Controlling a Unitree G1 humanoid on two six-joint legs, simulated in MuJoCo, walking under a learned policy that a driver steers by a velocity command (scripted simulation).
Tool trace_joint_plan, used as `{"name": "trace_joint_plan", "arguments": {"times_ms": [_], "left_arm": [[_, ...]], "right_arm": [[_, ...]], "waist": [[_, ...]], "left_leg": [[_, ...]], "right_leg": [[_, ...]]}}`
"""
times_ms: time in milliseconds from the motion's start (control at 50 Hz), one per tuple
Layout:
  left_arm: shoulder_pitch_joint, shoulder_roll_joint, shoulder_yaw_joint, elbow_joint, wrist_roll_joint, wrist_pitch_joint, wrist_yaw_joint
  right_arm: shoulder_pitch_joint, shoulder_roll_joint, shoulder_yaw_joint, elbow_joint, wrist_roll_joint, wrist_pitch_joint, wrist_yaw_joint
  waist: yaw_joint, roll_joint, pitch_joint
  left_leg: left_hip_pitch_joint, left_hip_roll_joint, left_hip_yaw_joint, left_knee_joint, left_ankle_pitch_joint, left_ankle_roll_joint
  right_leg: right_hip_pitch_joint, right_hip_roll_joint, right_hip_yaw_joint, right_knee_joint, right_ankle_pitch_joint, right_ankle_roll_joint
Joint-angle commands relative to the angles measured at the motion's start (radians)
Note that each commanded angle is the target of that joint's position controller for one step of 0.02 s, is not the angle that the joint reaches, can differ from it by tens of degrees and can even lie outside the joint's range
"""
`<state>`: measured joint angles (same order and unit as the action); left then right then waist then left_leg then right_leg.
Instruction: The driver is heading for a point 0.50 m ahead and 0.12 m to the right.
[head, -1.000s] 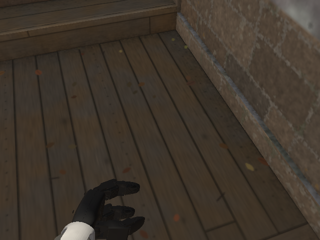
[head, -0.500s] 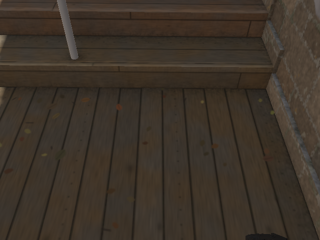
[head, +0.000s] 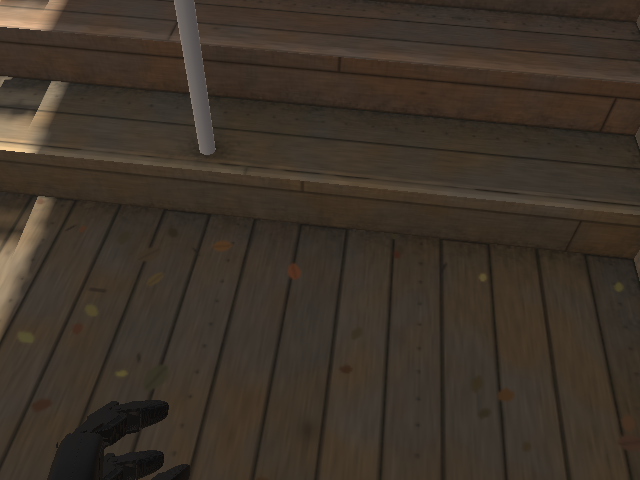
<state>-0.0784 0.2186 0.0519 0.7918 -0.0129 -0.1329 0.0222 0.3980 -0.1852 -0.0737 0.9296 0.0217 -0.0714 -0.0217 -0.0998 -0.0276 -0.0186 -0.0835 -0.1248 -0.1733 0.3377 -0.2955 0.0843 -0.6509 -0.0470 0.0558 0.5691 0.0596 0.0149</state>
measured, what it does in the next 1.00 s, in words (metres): walks ahead: right foot, then left foot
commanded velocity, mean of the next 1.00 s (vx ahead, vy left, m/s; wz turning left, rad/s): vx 0.35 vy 0.00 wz -0.10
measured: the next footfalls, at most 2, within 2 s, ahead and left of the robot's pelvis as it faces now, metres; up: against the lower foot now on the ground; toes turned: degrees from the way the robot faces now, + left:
right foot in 0.10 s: +0.24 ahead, -0.13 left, +0.00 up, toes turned +2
left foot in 0.56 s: +0.43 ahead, +0.11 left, +0.00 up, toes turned -7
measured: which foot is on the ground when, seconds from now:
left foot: down 0.00-0.10, up 0.12-0.54, down 0.56-1.00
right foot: up 0.00-0.08, down 0.10-0.56, up 0.58-0.90, down 0.92-1.00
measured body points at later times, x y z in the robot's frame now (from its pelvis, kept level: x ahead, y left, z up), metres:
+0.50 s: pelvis +0.26 -0.02 +0.00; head +0.29 -0.02 +0.45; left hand +0.24 +0.25 -0.13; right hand +0.51 -0.23 -0.07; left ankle +0.40 +0.12 -0.72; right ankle +0.20 -0.13 -0.74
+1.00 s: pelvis +0.39 -0.02 -0.01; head +0.40 -0.03 +0.44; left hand +0.59 +0.19 -0.11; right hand +0.42 -0.28 -0.14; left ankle +0.39 +0.11 -0.74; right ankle +0.42 -0.14 -0.74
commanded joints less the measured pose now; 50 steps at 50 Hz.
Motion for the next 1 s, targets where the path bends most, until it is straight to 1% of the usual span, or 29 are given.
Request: {"name": "trace_joint_plan", "arguments": {"times_ms": [20,60,80,100,120,140,160,180,200,240,280,360,460,520,540,560,580,600,620,640,680,720,760,840,900,920,940,960,1000], "left_arm": [[-0.099,0.087,0.015,-0.08,0.004,-0.019,-0.008],[-0.004,0.125,0.032,-0.058,0.01,-0.027,-0.013],[0.135,0.153,0.045,-0.024,0.022,-0.033,-0.012],[0.35,0.207,0.058,0.013,0.029,-0.032,-0.012],[0.456,0.273,0.08,0.045,0.026,-0.019,-0.021],[0.444,0.192,0.064,0.045,0.004,-0.004,-0.019],[0.36,0.129,0.047,0.023,0.002,0.009,-0.011],[0.29,0.12,0.038,0.009,0.013,0.017,-0.013],[0.253,0.112,0.033,0.012,0.024,0.018,-0.022],[0.246,0.085,0.02,0.028,0.034,0.015,-0.032],[0.285,0.09,0.021,0.049,0.018,0.018,-0.031],[0.325,0.151,0.039,0.056,0.001,0.025,-0.01],[0.422,0.176,0.044,0.08,-0.029,0.041,-0.012],[0.428,0.175,0.048,0.078,-0.023,0.062,-0.007],[0.409,0.15,0.044,0.063,-0.018,0.062,-0.002],[0.371,0.101,0.028,0.027,0.001,0.056,0.003],[0.509,0.04,0.009,0.007,-0.001,0.036,0.002],[0.51,0.119,0.025,0.022,-0.009,0.034,0.001],[0.448,0.151,0.038,0.016,-0.01,0.047,0.003],[0.408,0.14,0.039,0.012,-0.004,0.062,0.005],[0.389,0.106,0.041,0.005,0.005,0.088,0.008],[0.393,0.063,0.032,-0.001,0.007,0.101,0.006],[0.359,0.041,0.018,-0.008,0.015,0.099,0.0],[0.277,0.073,0.016,-0.026,0.014,0.108,-0.007],[0.258,0.099,0.024,-0.031,0.028,0.112,-0.008],[0.33,0.09,0.005,-0.004,0.074,0.1,-0.008],[0.332,0.161,0.015,-0.012,0.082,0.091,-0.005],[0.268,0.148,0.009,-0.019,0.048,0.102,0.001],[0.174,0.113,0.002,-0.036,0.031,0.117,-0.004]], "right_arm": [[0.043,-0.141,-0.03,-0.036,0.003,-0.001,-0.002],[0.029,-0.151,-0.034,-0.046,-0.001,0.007,-0.005],[-0.013,-0.144,-0.031,-0.069,-0.012,0.003,-0.001],[-0.051,-0.129,-0.024,-0.102,-0.032,-0.003,0.003],[0.125,-0.051,-0.002,-0.088,-0.005,-0.021,0.01],[0.106,-0.109,-0.006,-0.075,0.006,-0.032,0.014],[-0.03,-0.161,-0.019,-0.106,0.01,-0.036,0.015],[-0.123,-0.159,-0.018,-0.132,0.006,-0.035,0.006],[-0.17,-0.148,-0.022,-0.15,-0.01,-0.033,-0.002],[-0.146,-0.115,-0.025,-0.159,-0.014,-0.021,-0.007],[-0.174,-0.087,-0.019,-0.185,-0.025,-0.018,-0.005],[-0.329,-0.055,0.004,-0.235,-0.027,-0.018,0.003],[-0.452,-0.106,0.001,-0.278,-0.003,-0.029,0.011],[-0.4,-0.147,-0.017,-0.274,-0.007,-0.043,0.019],[-0.307,-0.182,-0.032,-0.257,-0.023,-0.05,0.012],[-0.141,-0.257,-0.051,-0.238,-0.047,-0.05,0.0],[-0.099,-0.306,-0.058,-0.231,-0.052,-0.037,0.0],[-0.073,-0.229,-0.045,-0.228,-0.038,-0.029,0.001],[-0.115,-0.175,-0.029,-0.237,-0.032,-0.026,0.001],[-0.174,-0.15,-0.018,-0.238,-0.032,-0.023,0.004],[-0.258,-0.114,-0.005,-0.227,-0.039,-0.018,0.014],[-0.291,-0.122,-0.007,-0.213,-0.05,-0.017,0.017],[-0.316,-0.145,-0.013,-0.203,-0.044,-0.012,0.011],[-0.264,-0.169,-0.015,-0.161,-0.025,0.002,0.006],[-0.236,-0.153,-0.004,-0.135,-0.011,0.006,0.005],[-0.134,-0.125,0.005,-0.111,-0.053,0.012,0.011],[-0.046,-0.093,0.009,-0.107,-0.066,0.016,0.011],[0.014,-0.046,0.026,-0.08,-0.044,0.027,0.006],[-0.088,-0.112,0.019,-0.08,-0.049,0.051,0.003]], "waist": [[0.019,0.105,0.044],[0.077,0.12,-0.006],[0.139,0.13,-0.102],[0.228,0.051,-0.247],[0.183,-0.299,-0.374],[0.192,-0.269,-0.336],[0.203,-0.141,-0.177],[0.182,-0.021,-0.1],[0.154,0.018,-0.041],[0.103,-0.023,-0.026],[0.093,-0.034,-0.028],[0.117,-0.033,-0.032],[0.158,-0.061,-0.008],[0.111,-0.072,-0.03],[0.064,-0.06,-0.085],[-0.005,0.049,-0.224],[0.049,0.325,-0.321],[0.028,0.269,-0.34],[0.028,0.186,-0.247],[0.056,0.126,-0.19],[0.119,0.119,-0.102],[0.153,0.148,-0.095],[0.157,0.156,-0.111],[0.129,0.159,-0.132],[0.138,0.13,-0.108],[0.112,0.06,-0.132],[0.057,-0.076,-0.132],[0.034,-0.18,-0.157],[0.062,-0.128,-0.041]], "left_leg": [[-0.044,0.269,-0.17,-0.013,0.284,0.123],[0.027,0.246,-0.162,0.121,0.578,0.099],[-0.026,0.2,-0.13,0.27,0.68,0.077],[-0.195,0.143,-0.062,0.546,0.485,0.046],[-0.545,0.007,0.026,0.908,-0.077,-0.039],[-0.703,0.058,-0.007,1.052,-0.232,-0.039],[-0.774,0.109,0.014,1.095,-0.151,-0.046],[-0.743,0.161,0.058,1.061,-0.062,-0.044],[-0.709,0.187,0.077,0.997,-0.02,-0.046],[-0.619,0.219,0.089,0.902,0.006,-0.047],[-0.613,0.232,0.112,0.788,0.026,-0.065],[-0.487,0.195,0.141,0.437,0.22,-0.099],[-0.407,0.14,0.133,0.223,0.24,-0.11],[-0.235,0.124,0.14,0.08,0.208,-0.073],[-0.078,0.165,0.107,0.067,0.261,-0.04],[0.174,0.349,-0.031,0.125,0.497,0.028],[0.417,0.586,-0.326,0.13,0.723,0.201],[0.388,0.587,-0.415,0.102,0.666,0.237],[0.305,0.536,-0.29,0.103,0.696,0.209],[0.191,0.482,-0.185,0.083,0.736,0.181],[-0.029,0.417,-0.072,0.016,0.728,0.146],[-0.148,0.367,0.024,-0.019,0.777,0.14],[-0.205,0.331,0.102,-0.025,0.802,0.131],[-0.176,0.347,0.096,-0.015,0.667,0.126],[-0.201,0.296,0.097,0.049,0.377,0.055],[-0.203,0.251,0.127,0.105,0.264,-0.017],[-0.285,0.178,0.172,0.172,0.032,-0.064],[-0.248,0.153,0.195,0.133,-0.083,-0.083],[-0.163,0.157,0.18,0.072,0.017,-0.093]], "right_leg": [[0.125,0.026,-0.034,-0.08,-0.057,-0.025],[0.246,0.064,-0.059,-0.143,-0.117,-0.07],[0.443,0.032,-0.032,-0.095,-0.072,-0.11],[0.732,-0.116,0.122,-0.047,0.007,-0.174],[1.051,-0.344,0.565,-0.142,-0.127,-0.377],[1.032,-0.365,0.74,-0.244,-0.364,-0.379],[0.896,-0.327,0.6,-0.264,-0.412,-0.332],[0.73,-0.283,0.471,-0.285,-0.361,-0.289],[0.598,-0.241,0.399,-0.31,-0.274,-0.274],[0.477,-0.177,0.284,-0.348,-0.152,-0.255],[0.449,-0.152,0.239,-0.366,-0.046,-0.274],[0.374,-0.096,0.131,-0.371,0.0,-0.246],[0.43,-0.129,0.205,-0.321,-0.111,-0.241],[0.441,-0.105,0.245,-0.192,-0.132,-0.199],[0.39,-0.045,0.218,-0.06,-0.062,-0.155],[0.243,0.032,0.118,0.227,-0.191,-0.098],[-0.061,0.122,0.022,0.487,-0.664,-0.039],[-0.137,0.074,0.079,0.628,-0.705,-0.019],[-0.171,0.049,0.078,0.693,-0.645,-0.005],[-0.149,0.02,0.05,0.684,-0.589,0.005],[-0.04,-0.02,0.047,0.575,-0.516,0.011],[0.08,-0.007,0.005,0.454,-0.432,0.018],[0.192,-0.003,-0.024,0.288,-0.329,0.015],[0.297,0.014,-0.037,0.098,-0.212,0.011],[0.43,0.03,-0.047,-0.114,-0.09,-0.037],[0.532,-0.025,0.0,-0.158,-0.017,-0.035],[0.608,-0.195,0.161,-0.138,0.235,-0.065],[0.581,-0.239,0.193,-0.154,0.222,-0.136],[0.417,-0.12,0.134,-0.189,-0.092,-0.083]]}}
